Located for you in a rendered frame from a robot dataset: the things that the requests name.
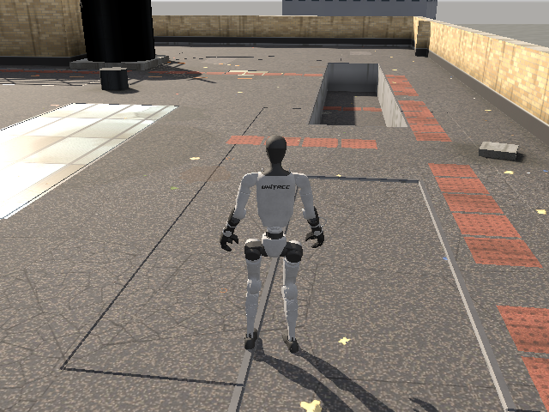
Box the left robot forearm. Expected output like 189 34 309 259
222 206 240 237

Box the robot left upper arm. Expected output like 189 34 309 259
232 173 258 220

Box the robot left hand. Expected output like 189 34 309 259
220 232 238 251

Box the robot head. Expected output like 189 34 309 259
261 135 291 176

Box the robot right shin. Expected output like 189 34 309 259
283 284 299 342

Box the robot right hand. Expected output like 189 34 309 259
305 232 324 248

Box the right robot forearm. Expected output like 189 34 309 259
307 206 323 236

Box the robot right upper arm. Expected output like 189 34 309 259
293 173 316 220

